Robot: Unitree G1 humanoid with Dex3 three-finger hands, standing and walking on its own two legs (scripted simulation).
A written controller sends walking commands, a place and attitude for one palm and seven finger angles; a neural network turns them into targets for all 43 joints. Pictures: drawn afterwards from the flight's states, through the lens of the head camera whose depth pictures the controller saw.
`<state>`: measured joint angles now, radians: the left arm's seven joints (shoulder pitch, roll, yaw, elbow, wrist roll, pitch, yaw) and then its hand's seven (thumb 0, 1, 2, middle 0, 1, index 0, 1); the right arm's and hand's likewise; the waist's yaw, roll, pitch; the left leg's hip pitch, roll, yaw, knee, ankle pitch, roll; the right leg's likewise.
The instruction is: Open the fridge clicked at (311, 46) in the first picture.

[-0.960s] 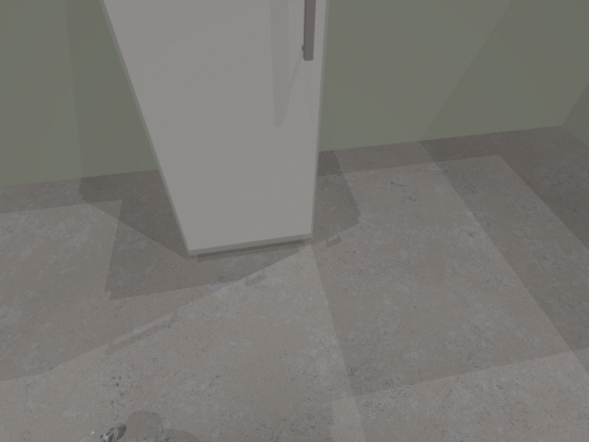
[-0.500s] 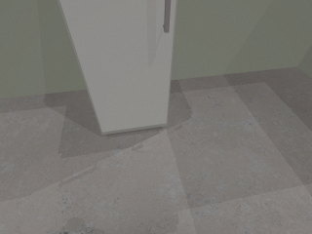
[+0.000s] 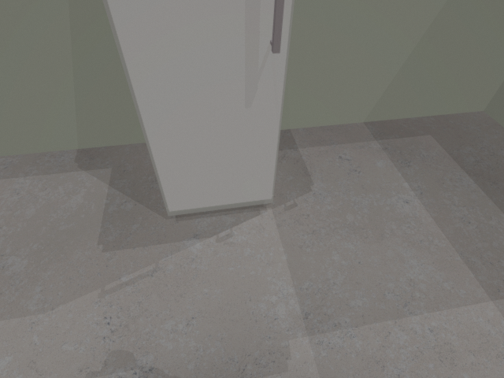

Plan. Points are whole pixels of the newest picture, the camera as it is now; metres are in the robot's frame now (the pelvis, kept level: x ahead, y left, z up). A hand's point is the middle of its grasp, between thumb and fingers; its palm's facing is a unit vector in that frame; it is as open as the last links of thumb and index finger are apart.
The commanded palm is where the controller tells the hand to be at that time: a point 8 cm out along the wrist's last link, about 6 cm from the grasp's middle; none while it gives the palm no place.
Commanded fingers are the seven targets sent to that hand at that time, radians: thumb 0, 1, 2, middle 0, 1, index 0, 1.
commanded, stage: look at it before walking up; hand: right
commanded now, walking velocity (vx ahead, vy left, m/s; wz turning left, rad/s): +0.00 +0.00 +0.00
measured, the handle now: out of the picture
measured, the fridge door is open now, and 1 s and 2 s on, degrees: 0 0 0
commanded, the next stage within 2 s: walk to a spot facing it in 0.48 s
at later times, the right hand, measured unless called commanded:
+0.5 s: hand out of the picture +0.08 -0.25 -0.16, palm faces -0.02 +0.94 -0.33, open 7.4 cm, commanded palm none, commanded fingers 0.00 -0.90 -0.90 0.20 0.30 0.20 0.30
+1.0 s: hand out of the picture +0.03 -0.23 -0.19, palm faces +0.11 +0.98 -0.17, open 7.4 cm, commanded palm none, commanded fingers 0.00 -0.90 -0.90 0.20 0.30 0.20 0.30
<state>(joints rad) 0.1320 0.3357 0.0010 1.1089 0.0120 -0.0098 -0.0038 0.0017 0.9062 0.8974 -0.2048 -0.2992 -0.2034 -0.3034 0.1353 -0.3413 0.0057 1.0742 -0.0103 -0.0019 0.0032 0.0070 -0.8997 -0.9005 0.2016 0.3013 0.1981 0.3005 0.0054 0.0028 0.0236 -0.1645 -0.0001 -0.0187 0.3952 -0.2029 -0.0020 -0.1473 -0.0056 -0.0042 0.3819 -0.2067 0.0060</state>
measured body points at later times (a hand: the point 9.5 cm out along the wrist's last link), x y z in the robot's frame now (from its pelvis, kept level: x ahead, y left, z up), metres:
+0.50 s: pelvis +0.01 +0.00 +0.00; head +0.01 +0.00 +0.45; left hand +0.09 +0.30 -0.13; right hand +0.08 -0.30 -0.13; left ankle +0.01 +0.12 -0.74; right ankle +0.00 -0.12 -0.74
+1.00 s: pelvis +0.08 -0.05 -0.01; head +0.08 -0.07 +0.44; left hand +0.07 +0.19 -0.15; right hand +0.03 -0.28 -0.18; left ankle +0.04 +0.09 -0.68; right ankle +0.04 -0.12 -0.74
